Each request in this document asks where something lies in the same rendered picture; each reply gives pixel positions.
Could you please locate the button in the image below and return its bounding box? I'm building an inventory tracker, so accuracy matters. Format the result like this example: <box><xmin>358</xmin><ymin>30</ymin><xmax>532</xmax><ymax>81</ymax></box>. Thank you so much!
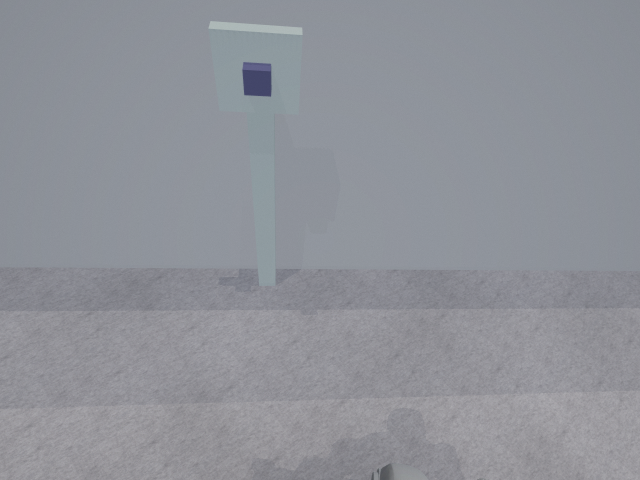
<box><xmin>242</xmin><ymin>62</ymin><xmax>271</xmax><ymax>97</ymax></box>

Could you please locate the panel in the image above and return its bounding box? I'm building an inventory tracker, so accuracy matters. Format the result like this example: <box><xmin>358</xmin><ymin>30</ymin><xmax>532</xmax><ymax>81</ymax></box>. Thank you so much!
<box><xmin>208</xmin><ymin>21</ymin><xmax>303</xmax><ymax>286</ymax></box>

